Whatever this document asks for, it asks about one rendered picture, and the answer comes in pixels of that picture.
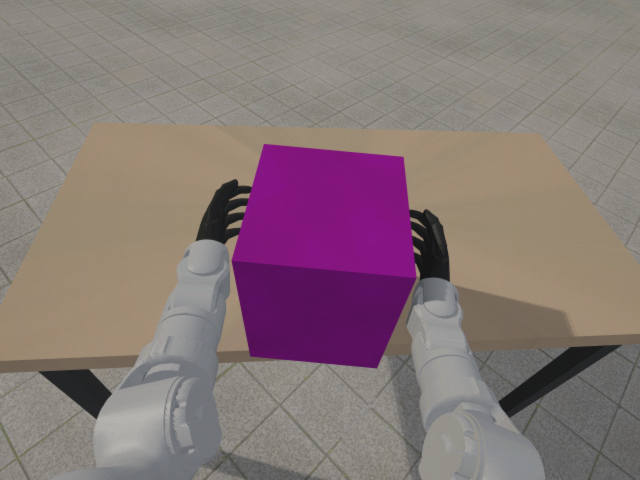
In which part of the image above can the left robot upper arm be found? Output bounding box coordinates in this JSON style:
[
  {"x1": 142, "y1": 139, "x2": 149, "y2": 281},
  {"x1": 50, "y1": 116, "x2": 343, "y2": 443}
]
[{"x1": 49, "y1": 375, "x2": 222, "y2": 480}]

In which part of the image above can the right robot upper arm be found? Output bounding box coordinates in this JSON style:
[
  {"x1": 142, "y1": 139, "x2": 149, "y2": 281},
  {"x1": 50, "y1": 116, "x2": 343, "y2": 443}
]
[{"x1": 419, "y1": 411, "x2": 545, "y2": 480}]

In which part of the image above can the left robot hand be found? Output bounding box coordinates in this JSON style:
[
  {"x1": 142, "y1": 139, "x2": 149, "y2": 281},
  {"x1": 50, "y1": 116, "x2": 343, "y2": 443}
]
[{"x1": 196, "y1": 179, "x2": 252, "y2": 245}]

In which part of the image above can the right robot hand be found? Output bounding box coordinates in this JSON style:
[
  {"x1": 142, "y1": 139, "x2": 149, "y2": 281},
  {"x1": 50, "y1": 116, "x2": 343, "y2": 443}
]
[{"x1": 409, "y1": 209, "x2": 450, "y2": 282}]

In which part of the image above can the carton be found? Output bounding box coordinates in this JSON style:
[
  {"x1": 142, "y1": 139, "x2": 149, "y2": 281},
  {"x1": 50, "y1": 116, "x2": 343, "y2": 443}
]
[{"x1": 232, "y1": 144, "x2": 417, "y2": 368}]

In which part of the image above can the robot left forearm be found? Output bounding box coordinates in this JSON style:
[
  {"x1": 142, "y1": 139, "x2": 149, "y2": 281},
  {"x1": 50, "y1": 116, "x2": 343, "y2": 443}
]
[{"x1": 93, "y1": 239, "x2": 230, "y2": 462}]

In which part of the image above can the robot right forearm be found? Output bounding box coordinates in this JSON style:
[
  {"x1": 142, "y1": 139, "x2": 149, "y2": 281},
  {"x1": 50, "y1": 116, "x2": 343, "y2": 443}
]
[{"x1": 406, "y1": 278, "x2": 523, "y2": 436}]

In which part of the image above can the table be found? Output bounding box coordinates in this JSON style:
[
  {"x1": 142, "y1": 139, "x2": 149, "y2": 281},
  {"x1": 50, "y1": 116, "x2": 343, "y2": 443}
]
[{"x1": 0, "y1": 122, "x2": 640, "y2": 419}]

